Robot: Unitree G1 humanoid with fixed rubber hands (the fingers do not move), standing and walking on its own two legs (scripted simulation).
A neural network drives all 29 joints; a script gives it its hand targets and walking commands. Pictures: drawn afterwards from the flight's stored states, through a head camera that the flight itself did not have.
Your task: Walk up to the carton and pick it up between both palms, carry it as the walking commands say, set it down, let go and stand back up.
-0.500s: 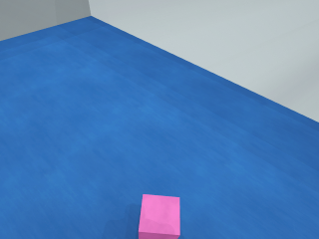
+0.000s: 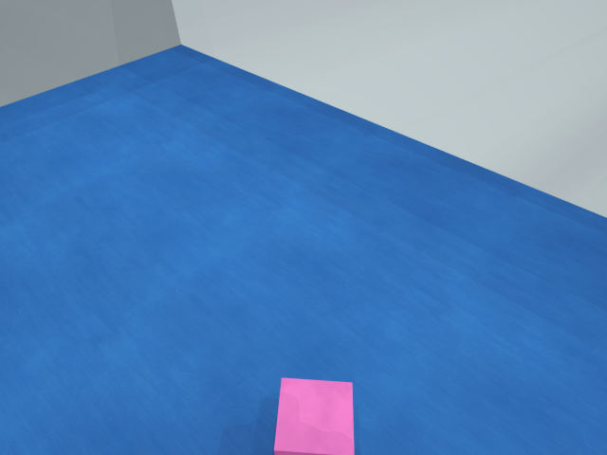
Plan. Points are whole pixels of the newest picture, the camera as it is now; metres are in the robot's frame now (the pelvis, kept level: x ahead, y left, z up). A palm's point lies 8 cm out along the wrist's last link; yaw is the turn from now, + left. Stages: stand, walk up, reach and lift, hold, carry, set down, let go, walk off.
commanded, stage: walk up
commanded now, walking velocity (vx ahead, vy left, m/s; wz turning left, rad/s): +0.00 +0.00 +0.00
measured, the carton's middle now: (314, 424) +0.37 -0.03 -0.69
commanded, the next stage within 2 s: stand in 1.10 s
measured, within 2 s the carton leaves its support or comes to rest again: neither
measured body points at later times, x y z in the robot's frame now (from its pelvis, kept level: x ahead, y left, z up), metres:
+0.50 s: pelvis +0.00 -0.02 +0.00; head +0.02 -0.02 +0.44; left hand -0.02 +0.20 -0.16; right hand -0.01 -0.24 -0.17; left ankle +0.00 +0.11 -0.75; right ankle -0.03 -0.10 -0.74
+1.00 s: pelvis -0.03 -0.08 -0.01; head -0.02 -0.09 +0.44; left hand +0.00 +0.15 -0.16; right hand -0.03 -0.33 -0.16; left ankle -0.07 +0.03 -0.75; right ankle -0.03 -0.19 -0.75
